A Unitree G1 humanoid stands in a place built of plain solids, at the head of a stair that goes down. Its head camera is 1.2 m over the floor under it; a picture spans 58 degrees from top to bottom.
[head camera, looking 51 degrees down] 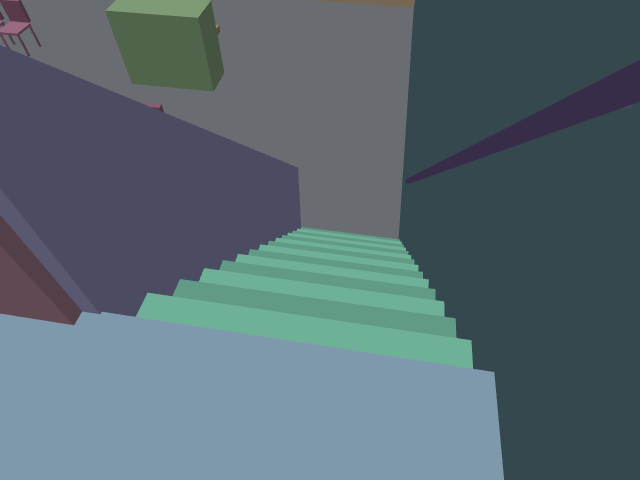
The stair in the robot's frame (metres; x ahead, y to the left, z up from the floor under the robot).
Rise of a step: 0.20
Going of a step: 0.20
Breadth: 1.20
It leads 9 degrees to the right of straight ahead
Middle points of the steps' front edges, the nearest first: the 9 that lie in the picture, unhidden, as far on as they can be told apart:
0.58 0.09 0.00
0.78 0.06 -0.20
0.98 0.03 -0.40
1.18 0.00 -0.60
1.37 -0.04 -0.80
1.57 -0.07 -1.00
1.77 -0.10 -1.20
1.97 -0.13 -1.40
2.16 -0.17 -1.60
